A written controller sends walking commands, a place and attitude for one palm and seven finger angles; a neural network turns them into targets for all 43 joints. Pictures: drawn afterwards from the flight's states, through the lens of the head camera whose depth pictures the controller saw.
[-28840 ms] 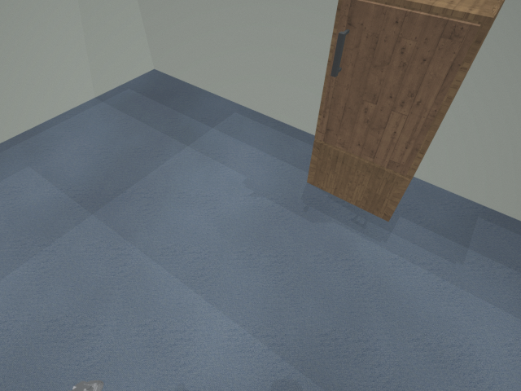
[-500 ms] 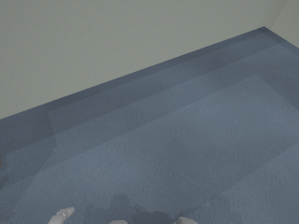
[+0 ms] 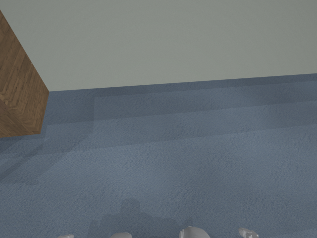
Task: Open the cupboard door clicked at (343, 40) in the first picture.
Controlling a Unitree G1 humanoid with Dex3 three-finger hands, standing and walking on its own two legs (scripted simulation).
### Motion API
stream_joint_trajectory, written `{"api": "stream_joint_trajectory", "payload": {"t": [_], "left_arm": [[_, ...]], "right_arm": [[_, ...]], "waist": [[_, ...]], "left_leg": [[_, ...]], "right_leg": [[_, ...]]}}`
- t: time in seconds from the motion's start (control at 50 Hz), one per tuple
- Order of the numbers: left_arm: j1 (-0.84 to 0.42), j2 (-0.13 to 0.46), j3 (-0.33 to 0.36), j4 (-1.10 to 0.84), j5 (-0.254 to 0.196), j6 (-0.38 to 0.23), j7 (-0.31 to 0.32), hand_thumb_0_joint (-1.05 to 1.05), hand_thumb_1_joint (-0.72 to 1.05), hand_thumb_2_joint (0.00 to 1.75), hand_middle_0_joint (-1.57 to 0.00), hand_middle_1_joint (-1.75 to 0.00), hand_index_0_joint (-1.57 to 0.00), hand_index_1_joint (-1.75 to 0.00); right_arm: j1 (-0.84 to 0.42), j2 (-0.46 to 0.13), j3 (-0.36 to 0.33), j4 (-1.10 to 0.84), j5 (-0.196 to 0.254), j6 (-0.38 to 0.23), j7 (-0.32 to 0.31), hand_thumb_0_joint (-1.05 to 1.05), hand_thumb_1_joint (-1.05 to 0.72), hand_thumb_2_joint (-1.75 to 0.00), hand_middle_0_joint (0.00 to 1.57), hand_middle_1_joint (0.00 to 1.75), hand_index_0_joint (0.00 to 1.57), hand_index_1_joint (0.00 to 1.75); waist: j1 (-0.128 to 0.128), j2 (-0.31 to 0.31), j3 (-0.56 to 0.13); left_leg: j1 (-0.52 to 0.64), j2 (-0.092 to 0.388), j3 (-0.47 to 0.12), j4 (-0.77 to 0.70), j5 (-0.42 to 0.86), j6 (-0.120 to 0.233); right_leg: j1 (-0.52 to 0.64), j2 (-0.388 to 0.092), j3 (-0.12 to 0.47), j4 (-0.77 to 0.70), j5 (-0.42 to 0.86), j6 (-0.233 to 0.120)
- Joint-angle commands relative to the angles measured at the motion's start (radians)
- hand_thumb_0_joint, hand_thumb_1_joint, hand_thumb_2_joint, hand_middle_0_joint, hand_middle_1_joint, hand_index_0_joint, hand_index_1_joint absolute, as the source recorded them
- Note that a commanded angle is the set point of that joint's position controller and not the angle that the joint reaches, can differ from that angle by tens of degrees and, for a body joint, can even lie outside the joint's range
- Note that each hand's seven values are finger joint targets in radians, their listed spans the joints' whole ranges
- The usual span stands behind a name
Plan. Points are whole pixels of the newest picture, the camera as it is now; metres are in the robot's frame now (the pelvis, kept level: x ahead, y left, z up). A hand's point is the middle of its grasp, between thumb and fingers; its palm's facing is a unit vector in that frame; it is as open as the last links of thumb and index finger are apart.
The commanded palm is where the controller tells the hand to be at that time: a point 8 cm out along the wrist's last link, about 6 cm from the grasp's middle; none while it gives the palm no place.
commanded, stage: turn to face it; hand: left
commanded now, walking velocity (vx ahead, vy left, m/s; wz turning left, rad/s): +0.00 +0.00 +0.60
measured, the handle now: out of the picture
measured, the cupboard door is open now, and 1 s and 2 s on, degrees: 42 42 42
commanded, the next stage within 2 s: take the last steps up to it in 1.42 s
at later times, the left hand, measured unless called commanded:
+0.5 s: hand out of the picture +0.02 +0.18 -0.17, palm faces +0.33 -0.92 -0.22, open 7.4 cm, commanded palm none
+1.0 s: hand out of the picture +0.00 +0.14 -0.15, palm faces +0.59 -0.77 -0.26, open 7.4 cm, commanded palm none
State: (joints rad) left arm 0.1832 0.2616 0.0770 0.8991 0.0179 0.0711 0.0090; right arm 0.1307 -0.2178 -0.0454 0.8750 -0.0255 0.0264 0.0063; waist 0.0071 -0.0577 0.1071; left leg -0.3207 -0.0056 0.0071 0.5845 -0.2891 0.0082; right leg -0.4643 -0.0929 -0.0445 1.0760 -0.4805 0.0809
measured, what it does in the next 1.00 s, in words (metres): steps on the spot, turning left: right foot, then left foot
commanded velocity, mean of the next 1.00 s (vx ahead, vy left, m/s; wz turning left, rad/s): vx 0.00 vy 0.00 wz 0.59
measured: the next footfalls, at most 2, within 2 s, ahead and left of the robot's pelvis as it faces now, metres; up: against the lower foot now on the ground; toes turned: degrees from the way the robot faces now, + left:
right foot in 0.18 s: +0.06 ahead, -0.16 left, +0.00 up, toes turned +4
left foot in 0.50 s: +0.02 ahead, +0.09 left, +0.00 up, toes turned +23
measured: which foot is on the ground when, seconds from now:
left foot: down 0.00-0.18, up 0.20-0.48, down 0.50-0.78, up 0.80-1.00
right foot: up 0.00-0.16, down 0.18-0.48, up 0.50-0.76, down 0.78-1.00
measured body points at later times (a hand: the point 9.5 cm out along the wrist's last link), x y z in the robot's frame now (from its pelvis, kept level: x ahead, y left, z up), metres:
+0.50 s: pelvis +0.02 -0.03 -0.01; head +0.07 +0.00 +0.44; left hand +0.00 +0.22 -0.15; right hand +0.21 -0.25 -0.14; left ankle -0.01 +0.08 -0.74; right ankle +0.02 -0.16 -0.73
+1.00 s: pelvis +0.06 -0.06 +0.01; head +0.11 -0.03 +0.46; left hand -0.03 +0.18 -0.13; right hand +0.30 -0.21 -0.13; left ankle -0.02 +0.03 -0.68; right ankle +0.11 -0.17 -0.73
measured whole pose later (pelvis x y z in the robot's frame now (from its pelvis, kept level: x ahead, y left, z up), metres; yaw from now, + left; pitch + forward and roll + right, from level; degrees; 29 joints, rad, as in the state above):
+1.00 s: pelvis +0.06 -0.06 +0.01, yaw +37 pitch +1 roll +2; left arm 0.22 0.21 0.05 0.87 0.03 0.02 0.02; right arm 0.12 -0.25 -0.08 0.91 -0.01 0.07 0.03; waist 0.00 -0.04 0.10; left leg -0.41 0.00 0.06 0.89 -0.48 -0.05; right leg -0.22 -0.13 -0.15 0.53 -0.32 0.02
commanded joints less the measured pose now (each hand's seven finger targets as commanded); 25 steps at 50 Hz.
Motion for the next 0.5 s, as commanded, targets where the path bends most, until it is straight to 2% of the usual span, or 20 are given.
{"api": "stream_joint_trajectory", "payload": {"t": [0.0, 0.02, 0.06, 0.1, 0.12, 0.14, 0.16, 0.18, 0.2, 0.22, 0.24, 0.26, 0.3, 0.34, 0.38, 0.4, 0.42, 0.44, 0.46, 0.48], "left_arm": [[-0.025, 0.065, 0.010, -0.102, -0.008, -0.036, -0.002, 0.00, 0.90, 0.90, -0.20, -0.30, -0.20, -0.30], [-0.025, 0.062, 0.009, -0.104, -0.008, -0.037, -0.002, 0.00, 0.90, 0.90, -0.20, -0.30, -0.20, -0.30], [-0.003, 0.059, 0.009, -0.102, -0.008, -0.040, -0.001, 0.00, 0.90, 0.90, -0.20, -0.30, -0.20, -0.30], [0.063, 0.069, 0.015, -0.089, -0.010, -0.047, 0.000, 0.00, 0.90, 0.90, -0.20, -0.30, -0.20, -0.30], [0.109, 0.092, 0.023, -0.080, -0.007, -0.056, 0.004, 0.00, 0.90, 0.90, -0.20, -0.30, -0.20, -0.30], [0.147, 0.174, 0.039, -0.080, 0.008, -0.069, 0.014, 0.00, 0.90, 0.90, -0.20, -0.30, -0.20, -0.30], [0.136, 0.243, 0.047, -0.091, 0.016, -0.070, 0.017, 0.00, 0.90, 0.90, -0.20, -0.30, -0.20, -0.30], [0.100, 0.210, 0.036, -0.103, 0.009, -0.074, 0.023, 0.00, 0.90, 0.90, -0.20, -0.30, -0.20, -0.30], [0.043, 0.173, 0.027, -0.112, 0.006, -0.071, 0.026, 0.00, 0.90, 0.90, -0.20, -0.30, -0.20, -0.30], [-0.007, 0.136, 0.017, -0.121, 0.005, -0.071, 0.025, 0.00, 0.90, 0.90, -0.20, -0.30, -0.20, -0.30], [-0.031, 0.120, 0.013, -0.129, 0.008, -0.069, 0.025, 0.00, 0.90, 0.90, -0.20, -0.30, -0.20, -0.30], [-0.020, 0.115, 0.011, -0.125, 0.009, -0.074, 0.024, 0.00, 0.90, 0.90, -0.20, -0.30, -0.20, -0.30], [0.039, 0.136, 0.019, -0.103, 0.009, -0.079, 0.023, 0.00, 0.90, 0.90, -0.20, -0.30, -0.20, -0.30], [0.096, 0.161, 0.026, -0.075, 0.012, -0.079, 0.021, 0.00, 0.90, 0.90, -0.20, -0.30, -0.20, -0.30], [0.098, 0.183, 0.033, -0.069, 0.009, -0.076, 0.020, 0.00, 0.90, 0.90, -0.20, -0.30, -0.20, -0.30], [0.094, 0.181, 0.035, -0.069, 0.005, -0.075, 0.017, 0.00, 0.90, 0.90, -0.20, -0.30, -0.20, -0.30], [0.083, 0.179, 0.037, -0.069, -0.001, -0.072, 0.014, 0.00, 0.90, 0.90, -0.20, -0.30, -0.20, -0.30], [0.070, 0.158, 0.034, -0.077, -0.006, -0.069, 0.010, 0.00, 0.90, 0.90, -0.20, -0.30, -0.20, -0.30], [0.066, 0.091, 0.022, -0.119, -0.015, -0.063, 0.004, 0.00, 0.90, 0.90, -0.20, -0.30, -0.20, -0.30], [-0.005, 0.078, 0.004, -0.157, -0.006, -0.056, 0.008, 0.00, 0.90, 0.90, -0.20, -0.30, -0.20, -0.30]], "right_arm": [[0.034, -0.225, -0.060, -0.045, -0.002, -0.011, -0.022, 0.00, -0.90, -0.90, 0.20, 0.30, 0.20, 0.30], [0.031, -0.229, -0.063, -0.044, -0.004, -0.008, -0.020, 0.00, -0.90, -0.90, 0.20, 0.30, 0.20, 0.30], [0.012, -0.230, -0.067, -0.046, -0.005, 0.000, -0.017, 0.00, -0.90, -0.90, 0.20, 0.30, 0.20, 0.30], [-0.024, -0.226, -0.070, -0.059, 0.001, 0.006, -0.015, 0.00, -0.90, -0.90, 0.20, 0.30, 0.20, 0.30], [-0.044, -0.209, -0.070, -0.070, 0.008, 0.008, -0.012, 0.00, -0.90, -0.90, 0.20, 0.30, 0.20, 0.30], [-0.040, -0.150, -0.064, -0.086, 0.018, 0.009, -0.004, 0.00, -0.90, -0.90, 0.20, 0.30, 0.20, 0.30], [-0.050, -0.117, -0.059, -0.110, 0.016, 0.007, 0.003, 0.00, -0.90, -0.90, 0.20, 0.30, 0.20, 0.30], [-0.035, -0.152, -0.066, -0.095, 0.009, 0.015, 0.007, 0.00, -0.90, -0.90, 0.20, 0.30, 0.20, 0.30], [-0.045, -0.137, -0.069, -0.080, 0.008, 0.024, 0.010, 0.00, -0.90, -0.90, 0.20, 0.30, 0.20, 0.30], [-0.025, -0.131, -0.065, -0.065, 0.007, 0.027, 0.016, 0.00, -0.90, -0.90, 0.20, 0.30, 0.20, 0.30], [-0.011, -0.110, -0.061, -0.056, 0.011, 0.030, 0.022, 0.00, -0.90, -0.90, 0.20, 0.30, 0.20, 0.30], [-0.022, -0.093, -0.052, -0.057, 0.012, 0.027, 0.026, 0.00, -0.90, -0.90, 0.20, 0.30, 0.20, 0.30], [-0.058, -0.073, -0.040, -0.061, 0.016, 0.022, 0.028, 0.00, -0.90, -0.90, 0.20, 0.30, 0.20, 0.30], [-0.086, -0.059, -0.031, -0.066, 0.019, 0.014, 0.030, 0.00, -0.90, -0.90, 0.20, 0.30, 0.20, 0.30], [-0.056, -0.065, -0.028, -0.065, 0.021, 0.009, 0.026, 0.00, -0.90, -0.90, 0.20, 0.30, 0.20, 0.30], [-0.032, -0.072, -0.028, -0.059, 0.019, 0.006, 0.025, 0.00, -0.90, -0.90, 0.20, 0.30, 0.20, 0.30], [-0.001, -0.090, -0.032, -0.052, 0.015, 0.002, 0.023, 0.00, -0.90, -0.90, 0.20, 0.30, 0.20, 0.30], [0.058, -0.140, -0.044, -0.040, 0.011, -0.006, 0.023, 0.00, -0.90, -0.90, 0.20, 0.30, 0.20, 0.30], [0.135, -0.258, -0.074, -0.034, 0.000, -0.014, 0.014, 0.00, -0.90, -0.90, 0.20, 0.30, 0.20, 0.30], [0.201, -0.311, -0.085, -0.015, 0.003, -0.004, 0.003, 0.00, -0.90, -0.90, 0.20, 0.30, 0.20, 0.30]], "waist": [[-0.027, 0.201, -0.170], [-0.028, 0.198, -0.161], [-0.021, 0.237, -0.145], [0.014, 0.217, -0.144], [0.042, 0.169, -0.152], [0.062, -0.059, -0.160], [0.069, -0.272, -0.136], [0.044, -0.199, -0.132], [0.016, -0.202, -0.093], [-0.012, -0.187, -0.080], [-0.027, -0.176, -0.088], [-0.019, -0.171, -0.087], [0.014, -0.138, -0.117], [0.044, -0.138, -0.134], [0.032, -0.144, -0.150], [0.020, -0.138, -0.166], [-0.003, -0.130, -0.171], [-0.040, -0.015, -0.211], [-0.078, 0.295, -0.260], [-0.108, 0.320, -0.249]], "left_leg": [[0.151, 0.229, -0.243, -0.207, 0.428, 0.149], [0.128, 0.224, -0.252, -0.208, 0.391, 0.146], [0.071, 0.209, -0.278, -0.209, 0.326, 0.137], [-0.021, 0.178, -0.287, -0.166, 0.253, 0.112], [-0.091, 0.131, -0.268, -0.102, 0.168, 0.074], [-0.238, 0.019, -0.165, 0.082, -0.038, 0.005], [-0.289, -0.073, -0.030, 0.359, -0.319, -0.048], [-0.261, -0.011, -0.086, 0.552, -0.294, -0.034], [-0.270, 0.010, -0.084, 0.645, -0.239, -0.038], [-0.266, 0.031, -0.066, 0.674, -0.185, -0.048], [-0.232, 0.037, -0.037, 0.625, -0.172, -0.057], [-0.217, 0.037, -0.007, 0.538, -0.174, -0.067], [-0.180, 0.030, 0.040, 0.354, -0.189, -0.075], [-0.147, 0.011, 0.078, 0.226, -0.188, -0.068], [-0.090, 0.004, 0.100, 0.107, -0.139, -0.059], [-0.037, -0.002, 0.105, 0.027, -0.077, -0.052], [0.047, -0.005, 0.103, -0.071, 0.014, -0.041], [0.204, 0.056, 0.025, -0.166, 0.203, -0.012], [0.388, 0.324, -0.338, -0.174, 0.608, 0.132], [0.382, 0.445, -0.439, -0.182, 0.768, 0.251]], "right_leg": [[0.014, 0.019, 0.029, -0.135, 0.020, -0.003], [0.048, 0.032, 0.017, -0.193, 0.022, -0.005], [0.123, 0.061, 0.001, -0.297, 0.040, -0.013], [0.265, 0.082, -0.011, -0.463, 0.143, -0.021], [0.369, 0.058, 0.007, -0.611, 0.217, -0.027], [0.477, -0.137, 0.224, -0.784, 0.166, -0.081], [0.401, -0.385, 0.439, -0.860, 0.216, -0.204], [0.297, -0.389, 0.407, -0.844, 0.186, -0.251], [0.249, -0.322, 0.346, -0.826, 0.223, -0.240], [0.241, -0.274, 0.222, -0.796, 0.310, -0.224], [0.242, -0.246, 0.129, -0.774, 0.401, -0.208], [0.276, -0.226, 0.074, -0.749, 0.520, -0.197], [0.374, -0.238, 0.029, -0.692, 0.698, -0.198], [0.438, -0.251, 0.017, -0.648, 0.803, -0.195], [0.444, -0.264, -0.009, -0.599, 0.826, -0.182], [0.430, -0.253, -0.032, -0.562, 0.806, -0.160], [0.380, -0.238, -0.065, -0.503, 0.765, -0.125], [0.268, -0.214, -0.105, -0.359, 0.654, -0.076], [-0.014, -0.071, -0.142, -0.131, 0.117, 0.007], [-0.120, -0.026, -0.043, 0.008, -0.219, 0.007]]}}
